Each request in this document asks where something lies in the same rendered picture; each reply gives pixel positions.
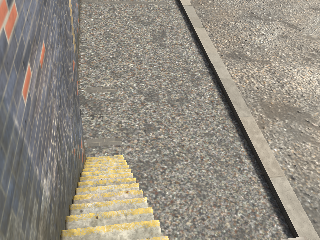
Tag stairs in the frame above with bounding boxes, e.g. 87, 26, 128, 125
60, 155, 169, 240

